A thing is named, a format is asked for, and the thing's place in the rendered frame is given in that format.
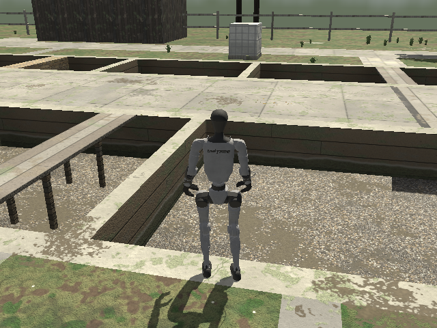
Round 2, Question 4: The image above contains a robot left upper arm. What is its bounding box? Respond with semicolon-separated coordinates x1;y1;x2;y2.
187;138;205;176

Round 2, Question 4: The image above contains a robot right upper arm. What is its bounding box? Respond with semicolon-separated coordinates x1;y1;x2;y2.
234;139;249;176

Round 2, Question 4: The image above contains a robot right forearm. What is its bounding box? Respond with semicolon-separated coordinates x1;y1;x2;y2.
242;166;251;185

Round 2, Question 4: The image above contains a robot right hand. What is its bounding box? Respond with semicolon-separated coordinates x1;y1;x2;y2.
236;181;252;193

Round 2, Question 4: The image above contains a robot head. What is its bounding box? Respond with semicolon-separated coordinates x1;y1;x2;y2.
207;109;231;143

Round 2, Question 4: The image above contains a robot left forearm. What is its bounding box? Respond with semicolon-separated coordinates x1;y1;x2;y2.
184;166;194;187

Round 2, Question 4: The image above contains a robot left hand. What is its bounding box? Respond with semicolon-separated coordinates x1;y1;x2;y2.
183;184;199;197

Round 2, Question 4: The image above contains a robot right foot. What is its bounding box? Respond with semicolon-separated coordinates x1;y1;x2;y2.
230;263;241;281

